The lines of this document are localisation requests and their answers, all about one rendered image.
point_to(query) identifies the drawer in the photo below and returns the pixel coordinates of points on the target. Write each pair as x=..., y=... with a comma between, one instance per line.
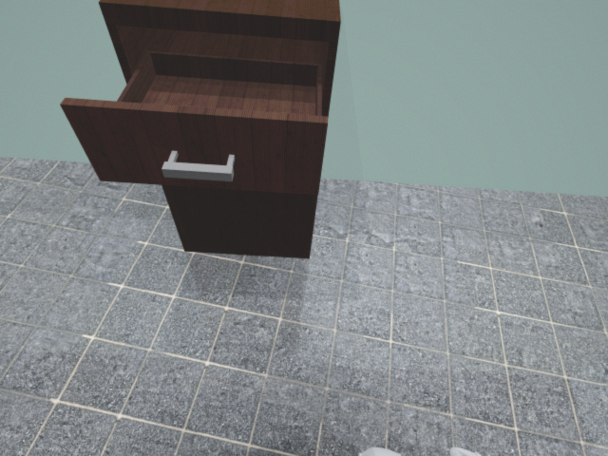
x=267, y=113

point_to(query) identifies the handle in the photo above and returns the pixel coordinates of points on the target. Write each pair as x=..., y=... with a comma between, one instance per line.
x=198, y=171

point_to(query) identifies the cabinet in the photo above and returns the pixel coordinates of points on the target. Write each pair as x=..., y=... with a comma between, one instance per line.
x=228, y=221

